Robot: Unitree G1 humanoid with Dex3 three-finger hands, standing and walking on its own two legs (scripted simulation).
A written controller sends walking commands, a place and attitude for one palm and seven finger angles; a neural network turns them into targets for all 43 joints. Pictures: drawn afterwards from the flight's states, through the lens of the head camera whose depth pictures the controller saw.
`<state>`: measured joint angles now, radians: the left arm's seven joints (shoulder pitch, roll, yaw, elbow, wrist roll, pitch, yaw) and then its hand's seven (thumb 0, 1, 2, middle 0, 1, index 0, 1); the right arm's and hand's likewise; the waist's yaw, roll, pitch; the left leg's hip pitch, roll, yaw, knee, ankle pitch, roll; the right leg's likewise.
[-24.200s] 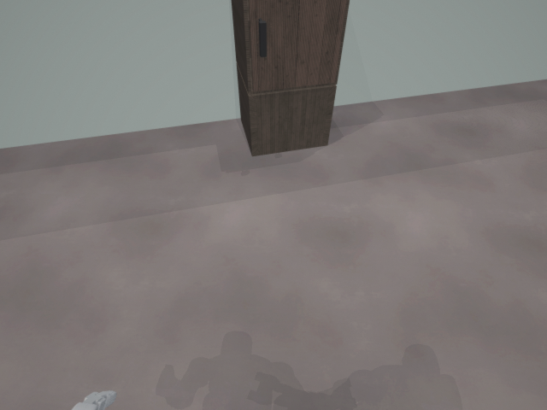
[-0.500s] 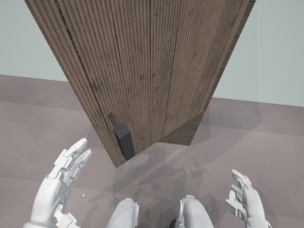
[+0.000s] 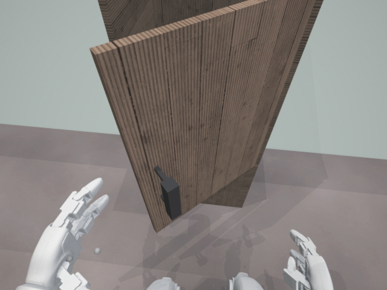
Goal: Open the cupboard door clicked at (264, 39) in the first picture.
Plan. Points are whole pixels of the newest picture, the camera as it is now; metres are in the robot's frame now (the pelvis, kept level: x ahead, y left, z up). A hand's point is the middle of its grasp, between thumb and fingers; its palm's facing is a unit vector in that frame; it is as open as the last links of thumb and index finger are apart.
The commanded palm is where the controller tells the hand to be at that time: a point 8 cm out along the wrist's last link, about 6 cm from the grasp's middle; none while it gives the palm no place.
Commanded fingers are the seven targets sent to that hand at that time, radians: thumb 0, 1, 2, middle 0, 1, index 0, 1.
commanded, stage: draw the hand back to the body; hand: left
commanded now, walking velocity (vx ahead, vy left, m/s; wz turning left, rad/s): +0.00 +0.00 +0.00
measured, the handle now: (166, 192) +0.33 +0.09 +0.00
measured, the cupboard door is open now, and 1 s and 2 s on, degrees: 43 43 43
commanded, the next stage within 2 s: step back with the hand held close in 1.18 s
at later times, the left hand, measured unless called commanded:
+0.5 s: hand (35, 196) +0.22 +0.24 +0.18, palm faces +0.33 -0.84 -0.44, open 12.7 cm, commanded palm +0.17 +0.28 +0.20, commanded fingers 0.00 0.41 0.69 -0.18 -0.30 -0.18 -0.30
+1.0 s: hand (2, 155) +0.24 +0.25 +0.25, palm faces +0.44 -0.80 -0.41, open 7.7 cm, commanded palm +0.18 +0.29 +0.26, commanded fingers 0.00 0.90 0.90 -0.20 -0.30 -0.20 -0.30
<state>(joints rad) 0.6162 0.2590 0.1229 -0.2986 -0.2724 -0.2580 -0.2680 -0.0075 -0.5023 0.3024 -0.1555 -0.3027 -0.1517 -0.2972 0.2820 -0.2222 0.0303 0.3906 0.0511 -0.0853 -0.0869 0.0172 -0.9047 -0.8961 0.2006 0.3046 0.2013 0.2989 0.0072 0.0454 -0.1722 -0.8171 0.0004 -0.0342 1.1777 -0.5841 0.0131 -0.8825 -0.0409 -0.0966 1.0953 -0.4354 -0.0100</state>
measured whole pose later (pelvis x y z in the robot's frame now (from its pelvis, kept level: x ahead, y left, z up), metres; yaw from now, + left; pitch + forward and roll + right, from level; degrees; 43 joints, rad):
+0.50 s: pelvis +0.05 +0.01 +0.06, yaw +0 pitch +3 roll -1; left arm 0.62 0.33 0.19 -0.44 -0.03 0.01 0.14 0.00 0.08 0.55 -0.18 -0.30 -0.18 -0.30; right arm 0.29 -0.22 0.05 0.53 0.02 -0.12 -0.12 0.02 -0.91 -0.90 0.20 0.30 0.20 0.30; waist 0.06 0.08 -0.09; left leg -0.32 -0.01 -0.01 0.73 -0.46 0.03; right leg -0.40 -0.04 -0.07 0.70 -0.34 0.01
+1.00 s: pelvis +0.04 -0.01 +0.09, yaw -2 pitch -4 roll -1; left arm 0.46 0.33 0.35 -0.39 -0.06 -0.07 0.10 0.01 0.83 0.88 -0.21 -0.30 -0.21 -0.30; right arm 0.19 -0.24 0.02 0.62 0.01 -0.13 -0.08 0.02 -0.91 -0.90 0.20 0.30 0.20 0.30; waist 0.07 0.08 0.01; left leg -0.06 0.01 0.01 0.45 -0.32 0.00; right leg -0.16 0.00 -0.06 0.44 -0.21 -0.01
